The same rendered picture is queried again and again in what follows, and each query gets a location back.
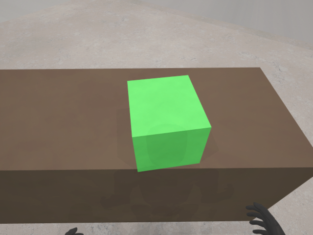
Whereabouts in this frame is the carton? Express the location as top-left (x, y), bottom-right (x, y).
top-left (127, 75), bottom-right (211, 172)

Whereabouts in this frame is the pedestal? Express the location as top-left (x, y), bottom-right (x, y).
top-left (0, 67), bottom-right (313, 224)

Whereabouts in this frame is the robot right hand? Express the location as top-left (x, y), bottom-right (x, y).
top-left (246, 202), bottom-right (285, 235)

